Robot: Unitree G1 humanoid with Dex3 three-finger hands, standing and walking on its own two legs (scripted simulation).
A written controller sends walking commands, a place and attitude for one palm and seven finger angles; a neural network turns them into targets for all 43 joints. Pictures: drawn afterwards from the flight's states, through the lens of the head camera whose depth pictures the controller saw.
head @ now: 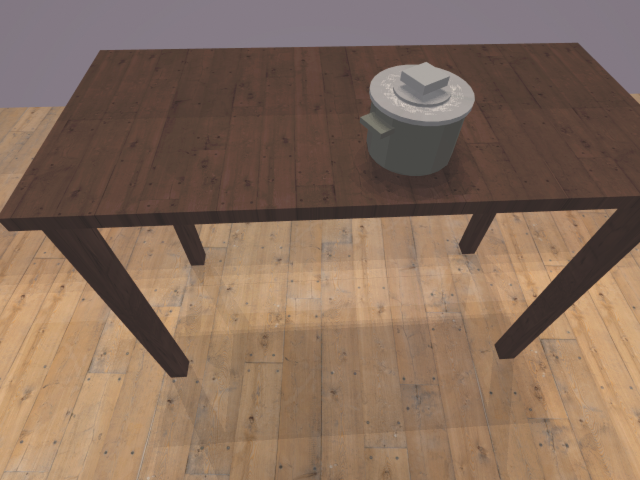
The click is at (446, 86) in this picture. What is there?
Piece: lid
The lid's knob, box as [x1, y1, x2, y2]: [400, 62, 449, 94]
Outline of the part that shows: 449,76 427,62 424,62 403,70 401,72 400,80 421,94 425,94 446,85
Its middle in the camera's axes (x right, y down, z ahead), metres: +0.16 -0.25 +0.60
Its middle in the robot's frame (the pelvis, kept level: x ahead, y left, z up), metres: +0.65 -0.12 +0.16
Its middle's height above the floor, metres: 0.93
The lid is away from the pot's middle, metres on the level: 0.00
